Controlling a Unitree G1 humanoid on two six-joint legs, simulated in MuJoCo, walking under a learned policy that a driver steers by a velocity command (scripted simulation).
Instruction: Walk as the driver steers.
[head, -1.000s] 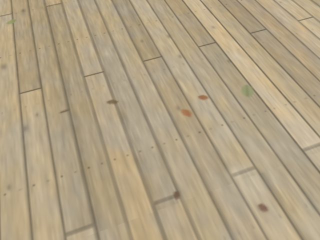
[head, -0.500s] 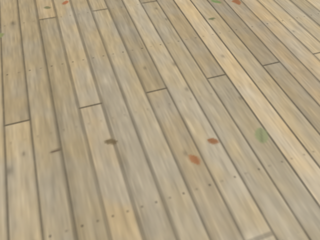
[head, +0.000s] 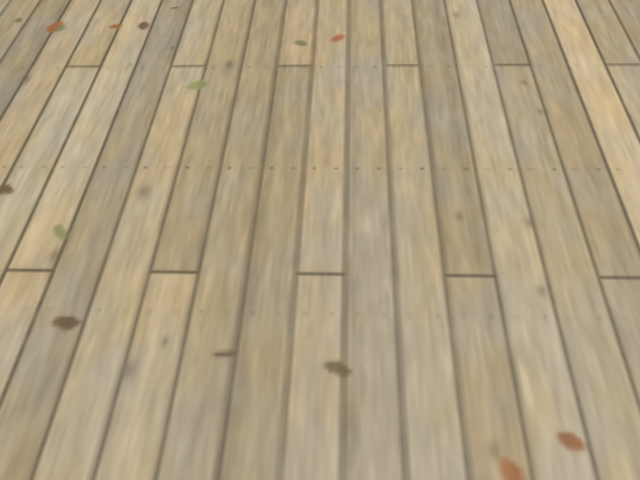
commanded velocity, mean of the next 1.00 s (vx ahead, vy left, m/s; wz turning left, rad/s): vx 0.36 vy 0.00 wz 0.17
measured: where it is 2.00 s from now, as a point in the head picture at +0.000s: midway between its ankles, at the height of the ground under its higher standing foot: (314, 334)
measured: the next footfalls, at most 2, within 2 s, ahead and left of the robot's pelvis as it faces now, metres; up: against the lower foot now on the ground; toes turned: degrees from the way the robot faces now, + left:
left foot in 0.28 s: +0.31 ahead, +0.16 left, +0.00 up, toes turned +13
right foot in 0.76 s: +0.61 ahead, +0.04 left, +0.00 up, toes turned +14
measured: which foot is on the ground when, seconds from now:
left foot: up 0.00-0.26, down 0.28-0.78, up 0.80-1.00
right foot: down 0.00-0.28, up 0.30-0.74, down 0.76-1.00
